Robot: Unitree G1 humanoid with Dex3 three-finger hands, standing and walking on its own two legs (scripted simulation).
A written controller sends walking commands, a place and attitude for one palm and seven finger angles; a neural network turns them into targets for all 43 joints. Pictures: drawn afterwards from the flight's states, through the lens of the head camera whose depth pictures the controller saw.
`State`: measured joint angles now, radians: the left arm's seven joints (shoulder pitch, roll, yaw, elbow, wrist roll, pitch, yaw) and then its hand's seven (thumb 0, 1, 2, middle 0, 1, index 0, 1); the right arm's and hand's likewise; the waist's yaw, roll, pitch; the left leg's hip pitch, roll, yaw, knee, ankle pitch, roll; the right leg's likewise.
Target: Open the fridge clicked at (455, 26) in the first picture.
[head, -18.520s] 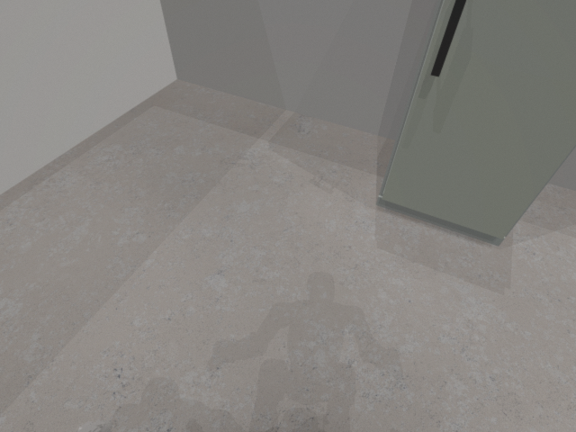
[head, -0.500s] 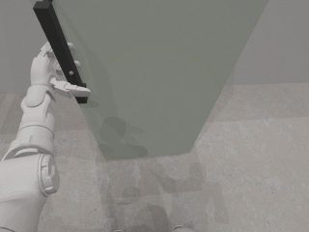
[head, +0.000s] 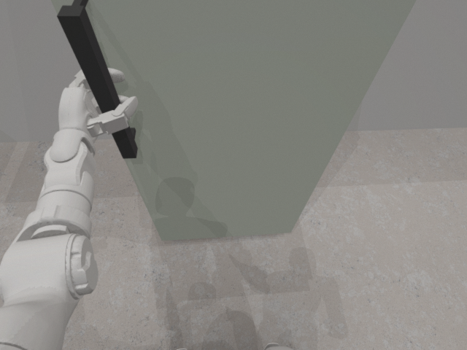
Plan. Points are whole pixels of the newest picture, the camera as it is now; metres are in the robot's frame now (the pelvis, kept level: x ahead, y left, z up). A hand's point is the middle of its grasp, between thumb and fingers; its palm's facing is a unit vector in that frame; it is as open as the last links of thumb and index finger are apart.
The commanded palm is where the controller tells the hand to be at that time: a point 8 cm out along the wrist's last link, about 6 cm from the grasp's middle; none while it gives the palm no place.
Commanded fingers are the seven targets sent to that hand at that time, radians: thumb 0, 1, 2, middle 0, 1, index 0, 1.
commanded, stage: grip the handle and tug to test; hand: left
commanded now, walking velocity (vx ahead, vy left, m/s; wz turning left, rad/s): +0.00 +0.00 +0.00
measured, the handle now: (110, 90) +0.52 +0.19 +0.14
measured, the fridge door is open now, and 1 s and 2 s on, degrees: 0 0 0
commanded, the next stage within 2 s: move the hooked fingers beside the handle in 0.82 s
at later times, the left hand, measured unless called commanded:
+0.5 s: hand (123, 113) +0.48 +0.17 +0.12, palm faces +0.03 -1.00 +0.00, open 5.5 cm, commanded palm +0.44 +0.22 +0.13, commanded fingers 0.00 0.90 0.90 -0.45 -1.40 -0.45 -1.40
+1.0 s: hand (123, 114) +0.48 +0.17 +0.13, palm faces +0.02 -1.00 +0.00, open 5.7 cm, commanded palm +0.42 +0.23 +0.13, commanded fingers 0.00 0.68 0.80 -0.43 -1.37 -0.43 -1.37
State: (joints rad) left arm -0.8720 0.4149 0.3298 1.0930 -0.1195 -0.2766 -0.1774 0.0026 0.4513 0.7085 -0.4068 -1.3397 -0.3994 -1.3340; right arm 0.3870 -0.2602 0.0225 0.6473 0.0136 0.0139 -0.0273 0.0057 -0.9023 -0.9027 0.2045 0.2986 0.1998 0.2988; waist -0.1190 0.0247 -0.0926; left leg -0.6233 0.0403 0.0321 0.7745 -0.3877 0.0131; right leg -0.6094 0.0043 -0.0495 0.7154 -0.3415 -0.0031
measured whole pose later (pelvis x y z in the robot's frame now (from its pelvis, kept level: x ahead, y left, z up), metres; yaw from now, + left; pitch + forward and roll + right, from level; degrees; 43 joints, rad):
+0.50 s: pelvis +0.00 -0.01 +0.00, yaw -1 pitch +13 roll -1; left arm -0.85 0.43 0.37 1.09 -0.11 -0.27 -0.20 0.00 0.67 0.82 -0.45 -1.40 -0.45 -1.40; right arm 0.39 -0.27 0.02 0.64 0.02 0.02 -0.04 0.01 -0.90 -0.90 0.20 0.30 0.20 0.30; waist -0.14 0.02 -0.09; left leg -0.60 0.05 0.04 0.75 -0.37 0.01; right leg -0.60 0.02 -0.04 0.70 -0.33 -0.01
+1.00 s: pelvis +0.04 +0.00 +0.02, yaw -4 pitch +12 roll -1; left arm -0.48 0.34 0.33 0.60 -0.19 -0.12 -0.14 0.01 0.69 0.75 -0.40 -1.40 -0.41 -1.40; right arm 0.36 -0.25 0.00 0.58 0.03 0.03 -0.01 0.01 -0.90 -0.90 0.20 0.30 0.20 0.30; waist -0.10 0.03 -0.11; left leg -0.45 0.05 0.08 0.65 -0.38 0.01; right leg -0.46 0.03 0.02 0.60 -0.32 0.00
